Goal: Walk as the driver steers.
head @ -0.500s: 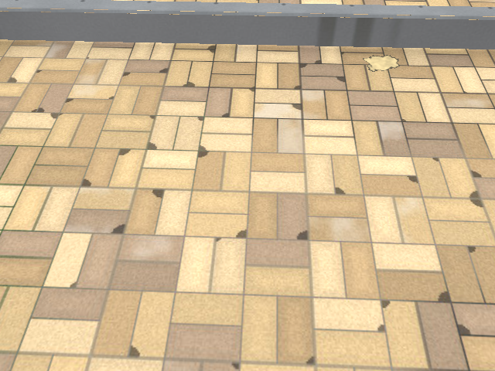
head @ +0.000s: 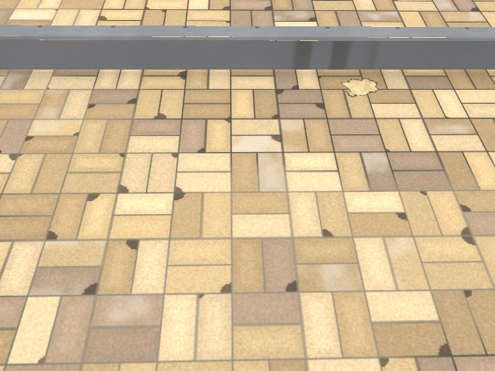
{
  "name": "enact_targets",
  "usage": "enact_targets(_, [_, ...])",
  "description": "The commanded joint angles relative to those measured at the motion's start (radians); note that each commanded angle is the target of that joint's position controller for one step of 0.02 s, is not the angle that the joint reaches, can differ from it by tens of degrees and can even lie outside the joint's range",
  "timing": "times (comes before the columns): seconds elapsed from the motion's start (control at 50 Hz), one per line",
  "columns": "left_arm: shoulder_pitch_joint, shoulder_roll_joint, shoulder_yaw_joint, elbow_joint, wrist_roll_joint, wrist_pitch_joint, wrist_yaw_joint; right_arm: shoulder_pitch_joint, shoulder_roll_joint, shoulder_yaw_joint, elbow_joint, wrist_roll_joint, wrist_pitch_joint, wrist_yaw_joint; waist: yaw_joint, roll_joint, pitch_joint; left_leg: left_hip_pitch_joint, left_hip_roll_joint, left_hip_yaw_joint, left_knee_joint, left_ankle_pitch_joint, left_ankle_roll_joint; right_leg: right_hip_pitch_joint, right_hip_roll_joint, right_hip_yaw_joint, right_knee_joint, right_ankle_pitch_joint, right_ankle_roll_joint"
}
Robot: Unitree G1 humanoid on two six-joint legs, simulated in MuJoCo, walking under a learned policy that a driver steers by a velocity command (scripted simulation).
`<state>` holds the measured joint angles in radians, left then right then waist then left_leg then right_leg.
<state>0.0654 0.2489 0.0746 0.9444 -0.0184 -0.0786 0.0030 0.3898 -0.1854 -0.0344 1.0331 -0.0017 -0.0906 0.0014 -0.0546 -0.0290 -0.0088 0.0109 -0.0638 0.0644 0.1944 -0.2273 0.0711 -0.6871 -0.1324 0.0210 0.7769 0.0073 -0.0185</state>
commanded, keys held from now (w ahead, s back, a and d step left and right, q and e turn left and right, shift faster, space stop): w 1.00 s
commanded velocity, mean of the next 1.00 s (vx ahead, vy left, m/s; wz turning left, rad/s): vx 0.49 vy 0.00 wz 0.00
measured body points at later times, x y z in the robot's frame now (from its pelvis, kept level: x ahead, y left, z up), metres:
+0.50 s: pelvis +0.28 -0.07 +0.00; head +0.29 -0.08 +0.45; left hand +0.29 +0.19 -0.14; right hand +0.42 -0.34 -0.12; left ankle +0.39 +0.11 -0.67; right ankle +0.27 -0.15 -0.75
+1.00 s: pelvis +0.56 +0.01 +0.00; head +0.58 +0.02 +0.45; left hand +0.65 +0.28 -0.14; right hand +0.62 -0.25 -0.13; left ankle +0.58 +0.09 -0.75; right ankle +0.57 -0.15 -0.66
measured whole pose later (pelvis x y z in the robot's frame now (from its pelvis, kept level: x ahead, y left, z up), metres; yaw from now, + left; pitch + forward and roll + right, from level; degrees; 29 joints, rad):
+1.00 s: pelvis +0.56 +0.01 +0.00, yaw +0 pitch +1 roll +1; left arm 0.19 0.28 0.07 0.95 -0.02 -0.08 0.01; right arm 0.26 -0.23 -0.06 0.95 -0.01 -0.10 0.03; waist -0.02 -0.04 0.02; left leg -0.22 -0.05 0.07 0.34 -0.15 0.08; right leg -0.57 -0.11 0.02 1.11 -0.27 -0.04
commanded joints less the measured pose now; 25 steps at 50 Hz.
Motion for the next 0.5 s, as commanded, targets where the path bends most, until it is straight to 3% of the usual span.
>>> enact_targets(0.02, [-0.132,0.027,-0.006,-0.076,-0.003,-0.010,-0.012,0.027,-0.169,-0.035,-0.032,0.008,-0.010,-0.010,-0.004,0.087,0.122,-0.082,0.261,-0.127,-0.108,0.232,0.124,-0.008,0.033,-0.034,-0.135,0.095,0.004])
enact_targets(0.1, [-0.216,0.035,-0.014,-0.120,-0.009,-0.021,-0.036,0.073,-0.173,-0.044,-0.005,0.016,0.002,-0.012,-0.015,0.090,0.144,0.051,0.314,-0.120,-0.055,0.285,0.120,-0.035,0.046,-0.031,-0.223,0.041,-0.029])
enact_targets(0.14, [-0.206,0.059,-0.009,-0.132,-0.011,-0.029,-0.046,0.052,-0.192,-0.052,-0.009,0.016,0.009,-0.017,0.014,0.103,0.117,0.099,0.332,-0.113,0.004,0.405,0.102,0.028,0.064,-0.039,-0.258,-0.029,-0.054])
enact_targets(0.18, [-0.062,0.114,0.018,-0.101,-0.009,-0.032,-0.044,0.020,-0.217,-0.059,-0.018,0.014,0.017,-0.018,0.098,0.145,0.009,0.103,0.313,-0.086,0.177,0.753,0.076,0.262,0.133,-0.090,-0.264,-0.081,-0.089])
enact_targets(0.2, [0.122,0.159,0.044,-0.045,-0.009,-0.030,-0.038,0.004,-0.200,-0.051,-0.026,0.010,0.023,-0.018,0.182,0.140,-0.094,0.027,0.261,-0.049,0.386,0.810,0.046,0.504,0.152,-0.099,-0.265,-0.072,-0.120])
enact_targets(0.22, [0.318,0.236,0.064,-0.006,0.005,-0.026,-0.026,0.016,-0.168,-0.034,-0.050,-0.006,0.022,-0.015,0.233,0.029,-0.245,-0.224,0.199,-0.014,0.722,0.501,0.011,0.841,-0.046,0.133,-0.237,-0.099,-0.186])
enact_targets(0.24, [0.374,0.273,0.065,0.015,0.018,-0.024,-0.033,0.148,-0.017,0.005,-0.051,0.007,-0.001,-0.002,0.142,-0.236,-0.389,-0.595,0.000,-0.080,1.058,-0.279,-0.046,1.124,-0.271,0.660,-0.396,-0.347,-0.345])
enact_targets(0.26, [0.346,0.184,0.039,0.011,0.010,-0.027,-0.036,0.069,-0.116,-0.015,-0.049,0.036,-0.027,0.003,0.179,-0.158,-0.345,-0.702,0.035,-0.214,1.185,-0.329,-0.019,1.086,-0.242,0.726,-0.488,-0.443,-0.306])
enact_targets(0.28, [0.246,0.141,0.025,-0.007,0.004,-0.031,-0.033,-0.027,-0.170,-0.029,-0.085,0.056,-0.041,0.004,0.159,-0.126,-0.191,-0.775,0.089,-0.182,1.201,-0.249,-0.003,0.948,-0.216,0.563,-0.504,-0.394,-0.260])
enact_targets(0.3, [0.153,0.113,0.013,-0.031,0.008,-0.035,-0.035,-0.082,-0.183,-0.032,-0.099,0.052,-0.045,-0.005,0.123,-0.024,-0.115,-0.731,0.148,-0.156,1.155,-0.146,0.002,0.779,-0.185,0.435,-0.533,-0.289,-0.236])
enact_targets(0.32, [0.100,0.088,0.005,-0.037,0.020,-0.040,-0.038,-0.104,-0.179,-0.042,-0.101,0.034,-0.038,-0.014,0.088,0.006,-0.061,-0.677,0.184,-0.146,1.092,-0.084,0.001,0.637,-0.151,0.347,-0.562,-0.201,-0.220])
enact_targets(0.34, [0.080,0.065,-0.003,-0.034,0.031,-0.044,-0.041,-0.074,-0.162,-0.045,-0.097,0.027,-0.022,-0.016,0.049,-0.011,-0.049,-0.611,0.213,-0.156,1.056,-0.050,0.003,0.556,-0.119,0.282,-0.591,-0.165,-0.210])
enact_targets(0.38, [0.103,0.069,-0.004,-0.015,0.026,-0.045,-0.042,-0.045,-0.121,-0.043,-0.093,0.026,0.003,-0.019,0.026,-0.033,-0.023,-0.576,0.229,-0.146,0.992,-0.038,-0.005,0.481,-0.095,0.214,-0.637,-0.144,-0.220])
enact_targets(0.44, [0.158,0.118,0.004,0.003,0.025,-0.045,-0.021,-0.150,-0.135,-0.049,-0.132,0.015,0.017,-0.024,0.037,-0.015,0.036,-0.678,0.244,-0.134,0.854,0.072,-0.040,0.469,-0.090,0.159,-0.684,-0.106,-0.229])
enact_targets(0.5, [0.214,0.128,0.004,0.013,0.021,-0.035,-0.003,-0.250,-0.131,-0.050,-0.164,0.007,0.012,-0.019,0.063,-0.013,0.050,-0.741,0.234,-0.122,0.683,0.231,-0.062,0.524,-0.073,0.109,-0.687,-0.053,-0.208])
